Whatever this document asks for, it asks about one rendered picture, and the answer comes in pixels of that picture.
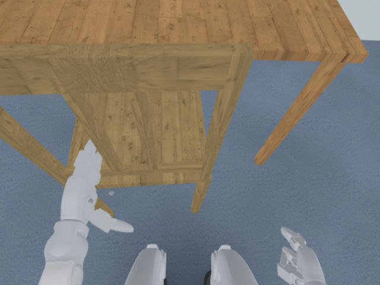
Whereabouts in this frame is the chair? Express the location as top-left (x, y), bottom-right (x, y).
top-left (0, 43), bottom-right (254, 218)

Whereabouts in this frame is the table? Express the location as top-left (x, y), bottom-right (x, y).
top-left (0, 0), bottom-right (369, 164)

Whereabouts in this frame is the right robot thigh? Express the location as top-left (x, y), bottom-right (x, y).
top-left (211, 249), bottom-right (258, 285)

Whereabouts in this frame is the robot thigh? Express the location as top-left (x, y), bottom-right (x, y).
top-left (124, 248), bottom-right (166, 285)
top-left (211, 249), bottom-right (258, 285)

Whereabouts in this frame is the robot left forearm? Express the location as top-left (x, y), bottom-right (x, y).
top-left (38, 219), bottom-right (89, 285)

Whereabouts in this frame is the robot right hand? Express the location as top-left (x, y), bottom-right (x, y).
top-left (277, 227), bottom-right (325, 285)

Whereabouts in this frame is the left robot thigh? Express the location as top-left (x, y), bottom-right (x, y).
top-left (124, 248), bottom-right (166, 285)

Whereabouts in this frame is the robot left hand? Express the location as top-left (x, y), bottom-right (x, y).
top-left (61, 139), bottom-right (134, 233)

